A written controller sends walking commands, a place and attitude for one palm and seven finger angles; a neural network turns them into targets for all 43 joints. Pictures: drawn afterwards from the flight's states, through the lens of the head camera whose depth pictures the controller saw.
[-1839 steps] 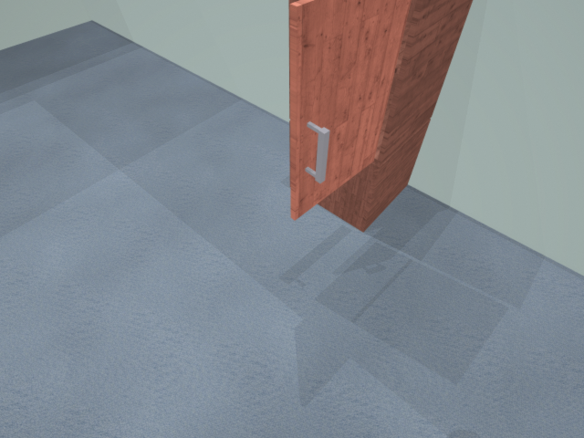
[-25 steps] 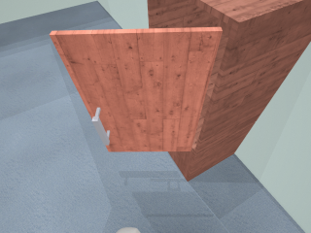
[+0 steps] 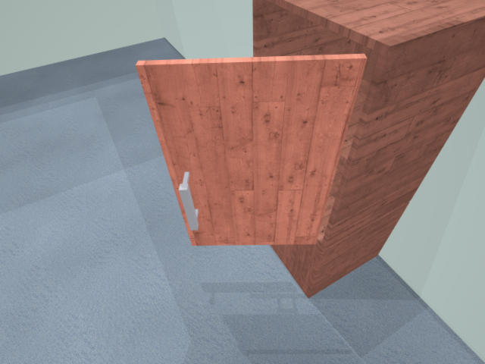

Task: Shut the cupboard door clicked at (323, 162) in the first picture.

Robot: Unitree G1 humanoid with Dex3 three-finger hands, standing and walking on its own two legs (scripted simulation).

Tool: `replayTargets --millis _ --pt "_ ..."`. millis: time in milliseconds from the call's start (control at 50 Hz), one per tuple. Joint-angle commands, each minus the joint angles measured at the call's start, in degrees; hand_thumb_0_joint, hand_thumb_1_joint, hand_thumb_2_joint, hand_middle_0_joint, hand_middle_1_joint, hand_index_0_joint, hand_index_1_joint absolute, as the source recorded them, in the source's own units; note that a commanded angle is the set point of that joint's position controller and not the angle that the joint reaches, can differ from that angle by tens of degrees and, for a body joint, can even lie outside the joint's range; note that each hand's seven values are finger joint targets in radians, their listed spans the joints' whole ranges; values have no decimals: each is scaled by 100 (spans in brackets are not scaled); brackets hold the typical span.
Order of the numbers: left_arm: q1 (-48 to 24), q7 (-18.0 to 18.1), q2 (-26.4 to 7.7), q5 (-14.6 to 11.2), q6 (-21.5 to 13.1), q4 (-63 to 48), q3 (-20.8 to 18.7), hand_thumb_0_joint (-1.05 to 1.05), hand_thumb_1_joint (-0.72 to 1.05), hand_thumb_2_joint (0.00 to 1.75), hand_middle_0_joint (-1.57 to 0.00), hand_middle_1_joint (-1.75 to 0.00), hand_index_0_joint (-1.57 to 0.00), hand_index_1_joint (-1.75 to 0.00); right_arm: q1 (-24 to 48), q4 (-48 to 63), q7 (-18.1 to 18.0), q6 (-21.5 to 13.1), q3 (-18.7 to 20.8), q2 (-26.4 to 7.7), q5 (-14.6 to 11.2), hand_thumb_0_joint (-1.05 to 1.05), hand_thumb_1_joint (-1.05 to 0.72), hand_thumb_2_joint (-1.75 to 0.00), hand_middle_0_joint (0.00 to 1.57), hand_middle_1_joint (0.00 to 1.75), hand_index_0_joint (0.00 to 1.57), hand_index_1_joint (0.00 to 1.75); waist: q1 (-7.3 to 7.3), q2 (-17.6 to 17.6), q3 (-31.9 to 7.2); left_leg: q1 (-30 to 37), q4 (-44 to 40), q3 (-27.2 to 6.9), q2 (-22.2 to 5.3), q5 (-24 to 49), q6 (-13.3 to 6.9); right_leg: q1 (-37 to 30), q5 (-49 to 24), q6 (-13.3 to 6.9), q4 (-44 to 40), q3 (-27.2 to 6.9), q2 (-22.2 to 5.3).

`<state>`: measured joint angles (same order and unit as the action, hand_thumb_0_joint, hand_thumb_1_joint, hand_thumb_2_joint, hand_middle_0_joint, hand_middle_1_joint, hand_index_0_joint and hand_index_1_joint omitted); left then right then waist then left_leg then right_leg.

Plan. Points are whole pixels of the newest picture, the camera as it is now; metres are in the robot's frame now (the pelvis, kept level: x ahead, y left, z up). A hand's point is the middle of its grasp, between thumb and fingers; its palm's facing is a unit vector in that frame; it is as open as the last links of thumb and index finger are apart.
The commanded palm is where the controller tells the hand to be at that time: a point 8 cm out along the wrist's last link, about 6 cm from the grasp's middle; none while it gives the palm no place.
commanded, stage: come to a stop and stand still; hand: left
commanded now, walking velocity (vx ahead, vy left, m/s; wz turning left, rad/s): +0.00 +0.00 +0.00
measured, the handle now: (190, 202) +0.49 +0.18 -0.09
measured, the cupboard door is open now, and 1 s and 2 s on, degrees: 60 60 60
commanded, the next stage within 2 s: look again from close up in 0.16 s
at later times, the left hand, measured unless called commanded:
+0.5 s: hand out of the picture +0.07 +0.16 -0.16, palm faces -0.01 -0.97 -0.23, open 7.4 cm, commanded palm none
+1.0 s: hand (167, 331) +0.19 +0.15 -0.06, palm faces +0.28 -0.94 -0.17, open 7.3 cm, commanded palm +0.13 +0.19 -0.07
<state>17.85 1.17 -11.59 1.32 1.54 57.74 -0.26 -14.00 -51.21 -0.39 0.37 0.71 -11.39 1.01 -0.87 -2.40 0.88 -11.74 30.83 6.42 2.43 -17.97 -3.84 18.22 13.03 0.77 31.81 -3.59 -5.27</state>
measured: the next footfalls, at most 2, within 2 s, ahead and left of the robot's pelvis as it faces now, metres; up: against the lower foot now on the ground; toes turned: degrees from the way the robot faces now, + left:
none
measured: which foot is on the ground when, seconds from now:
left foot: down 0.00-1.00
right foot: down 0.00-1.00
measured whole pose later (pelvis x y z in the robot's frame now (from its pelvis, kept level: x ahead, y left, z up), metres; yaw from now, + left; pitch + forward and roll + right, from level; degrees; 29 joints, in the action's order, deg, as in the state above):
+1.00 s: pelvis +0.03 -0.05 +0.00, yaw +4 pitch +0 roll +0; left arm 22.1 3.6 -10.4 -7.7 -4.0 18.0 -3.9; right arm -18.9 -50.9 -4.2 -14.3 0.5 -12.4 -1.4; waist 0.8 -1.2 -0.1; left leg -13.1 33.8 1.0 -1.2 -20.8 1.2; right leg 18.1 17.2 1.1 35.3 2.0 -2.6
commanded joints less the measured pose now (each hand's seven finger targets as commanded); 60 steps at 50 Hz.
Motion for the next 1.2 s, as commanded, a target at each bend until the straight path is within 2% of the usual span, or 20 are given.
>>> replayTargets --millis 0,300,620,820,840,860,880,900,920,940,960,980,1000,1020,1040,1060,1080,1120,1140,1180 --pt "-36 30 -613 15 -173 -364 -70 0 90 90 -20 -30 -20 -30 -131 218 -22 -148 166 -765 6 0 -90 -90 20 30 20 30 64 337 343 -557 -1534 -1133 -813 -740 42 -133 275 -241 -448 -27 160" --pt "-151 57 -688 -46 -249 50 -53 0 90 90 -20 -30 -20 -30 -322 -511 -103 -267 58 -696 -24 0 -90 -90 20 30 20 30 66 238 90 98 -1209 -769 -817 1202 136 -571 -892 -198 -532 -18 -56" --pt "-420 75 -640 -58 -286 125 -71 0 90 90 -20 -30 -20 -30 -347 -861 -123 -223 37 -507 -15 0 -90 -90 20 30 20 30 104 441 28 266 -1034 -603 -781 1204 276 -737 -1496 -244 -706 -111 -125" --pt "-418 73 -609 -66 -295 173 -88 0 90 90 -20 -30 -20 -30 -320 -984 -137 -211 32 -454 -16 0 -90 -90 20 30 20 30 103 321 36 338 -1070 -564 -815 1221 316 -777 -1504 -260 -808 -97 -89" --pt "185 305 -613 -53 -338 437 -112 0 90 90 -20 -30 -20 -30 47 -633 -80 -230 104 -671 -94 0 -90 -90 20 30 20 30 -61 688 -71 -69 -12 -386 -1036 1410 438 -987 -2981 -164 -565 -137 -386" --pt "-5085 298 -4455 -737 -2022 -8777 -3022 0 90 90 -20 -30 -20 -30 -379 908 -773 -1350 425 -1710 -16 0 -90 -90 20 30 20 30 569 445 -2216 1693 519 -411 -718 3109 281 -1343 -2582 -191 443 143 155" --pt "-496 250 -726 -721 -1347 -6155 -204 0 90 90 -22 -32 -22 -32 291 1001 -770 -1713 41 -838 -395 0 -90 -90 20 30 20 30 194 -1588 -2571 1222 190 -461 -275 3394 298 -681 -1653 -183 1094 641 518" --pt "-544 427 -804 -1038 -1141 -6286 -532 0 90 90 -24 -34 -24 -34 451 893 -627 -1916 -50 -919 -253 0 -90 -90 20 30 20 30 -99 -1425 -2389 1161 -70 -464 -467 3982 464 -683 -1148 -239 251 800 481" --pt "650 307 600 -1064 -664 -5222 64 0 90 90 -25 -36 -25 -36 236 827 -419 -2023 87 -660 -298 0 -90 -90 20 30 20 30 181 -810 -1412 511 -148 -595 -506 3455 461 -304 -1086 -135 57 837 381" --pt "-739 325 -31 -1061 -906 -5863 -219 0 90 90 -27 -38 -27 -38 114 1033 -345 -2098 241 -940 -310 0 -90 -90 20 30 20 30 423 -569 -574 -235 90 -715 -377 2271 493 69 -1068 -101 74 774 345" --pt "-334 228 -190 -1031 -1188 -5496 -597 0 90 90 -29 -40 -29 -40 163 1204 -344 -2118 324 -925 -224 0 -90 -90 20 30 20 30 373 134 -112 -894 247 -700 -308 1601 445 490 -721 -101 183 910 351" --pt "115 37 109 -1090 -1525 -4903 -493 0 90 90 -31 -42 -31 -42 256 1328 -310 -2153 329 -900 -173 0 -90 -90 20 30 20 30 334 1080 339 -1508 456 -717 -220 928 409 973 -173 -56 296 965 400" --pt "758 -187 152 -1151 -1854 -4210 -677 0 90 90 -33 -44 -33 -44 303 1478 -259 -2172 374 -851 -190 0 -90 -90 20 30 20 30 190 1529 563 -1957 640 -730 -171 475 437 1228 381 -81 403 946 391" --pt "1247 -487 377 -1280 -2266 -3783 -664 0 90 90 -35 -46 -35 -46 319 1608 -195 -2199 386 -791 -141 0 -90 -90 20 30 20 30 49 2111 501 -2407 968 -663 -122 106 450 1545 860 -64 587 834 360" --pt "1492 -825 308 -1440 -2754 -3795 -845 0 90 90 -36 -48 -36 -48 337 1746 -127 -2207 435 -806 -99 0 -90 -90 20 30 20 30 -82 2259 235 -2776 1320 -604 -71 -141 474 1662 1154 -78 806 651 321" --pt "1564 -1172 149 -1552 -3239 -3866 -1034 0 90 90 -38 -50 -38 -50 398 1893 -65 -2201 484 -833 -83 0 -90 -90 20 30 20 30 -177 2280 -98 -3099 1663 -548 -36 -261 502 1654 1243 -105 1054 459 276" --pt "1462 -1550 118 -1635 -3687 -3978 -1019 0 90 90 -40 -52 -40 -52 476 2070 -5 -2204 504 -896 -69 0 -90 -90 20 30 20 30 -205 2055 -461 -3360 1985 -520 4 -327 514 1660 1162 -142 1369 325 240" --pt "1101 -2207 -283 -1676 -4315 -4014 -1238 0 90 90 -44 -56 -44 -56 524 2354 104 -2182 536 -946 -100 0 -90 -90 20 30 20 30 -248 1069 -1093 -3742 2599 -484 27 -290 510 1789 893 -272 1998 38 138" --pt "970 -2313 -637 -1654 -4399 -4237 -1541 0 90 90 -46 -58 -46 -58 576 2504 99 -2163 563 -950 -123 0 -90 -90 20 30 20 30 -365 584 -1525 -3939 2845 -417 41 -287 457 1907 951 -291 2253 -58 150" --pt "482 -2367 -771 -1737 -4322 -5113 -1511 0 90 90 -49 -62 -49 -62 728 2881 62 -2127 527 -938 -125 0 -90 -90 20 30 20 30 -402 -32 -2103 -4097 3122 -350 51 -387 367 2173 1268 -275 2553 -136 198"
